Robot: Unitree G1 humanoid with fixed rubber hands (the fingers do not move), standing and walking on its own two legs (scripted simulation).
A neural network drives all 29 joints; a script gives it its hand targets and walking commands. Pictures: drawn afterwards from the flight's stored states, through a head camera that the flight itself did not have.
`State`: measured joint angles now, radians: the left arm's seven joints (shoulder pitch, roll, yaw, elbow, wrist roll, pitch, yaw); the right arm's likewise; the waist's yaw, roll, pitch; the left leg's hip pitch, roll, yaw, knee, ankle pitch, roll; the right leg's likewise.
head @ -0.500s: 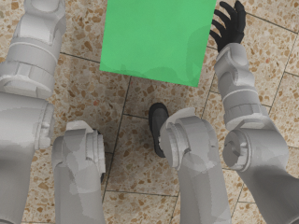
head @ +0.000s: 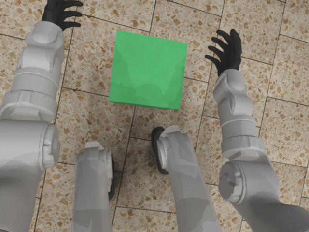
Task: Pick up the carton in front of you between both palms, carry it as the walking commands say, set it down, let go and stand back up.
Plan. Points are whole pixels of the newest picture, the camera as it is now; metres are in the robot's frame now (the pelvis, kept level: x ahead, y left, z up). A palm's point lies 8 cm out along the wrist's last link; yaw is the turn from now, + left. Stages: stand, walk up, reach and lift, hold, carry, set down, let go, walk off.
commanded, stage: set down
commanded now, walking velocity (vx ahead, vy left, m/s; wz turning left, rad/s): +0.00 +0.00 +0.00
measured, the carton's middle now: (144, 78) +0.47 -0.08 -0.37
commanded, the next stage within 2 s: let go in 0.42 s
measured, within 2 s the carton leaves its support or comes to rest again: neither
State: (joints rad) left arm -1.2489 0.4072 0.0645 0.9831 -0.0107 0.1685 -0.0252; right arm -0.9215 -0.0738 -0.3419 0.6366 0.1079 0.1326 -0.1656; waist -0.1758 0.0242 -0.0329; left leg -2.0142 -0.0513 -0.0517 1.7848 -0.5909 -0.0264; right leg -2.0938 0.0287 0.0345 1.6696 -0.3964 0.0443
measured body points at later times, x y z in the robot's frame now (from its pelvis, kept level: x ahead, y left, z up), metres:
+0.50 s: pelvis +0.03 +0.00 +0.13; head +0.31 +0.00 +0.48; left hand +0.57 +0.13 +0.03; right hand +0.44 -0.25 +0.03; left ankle +0.07 +0.12 -0.46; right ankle +0.13 -0.13 -0.46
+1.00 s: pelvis +0.09 -0.02 +0.24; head +0.25 +0.00 +0.67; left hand +0.40 +0.18 +0.14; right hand +0.33 -0.26 +0.16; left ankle +0.07 +0.12 -0.46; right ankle +0.13 -0.13 -0.46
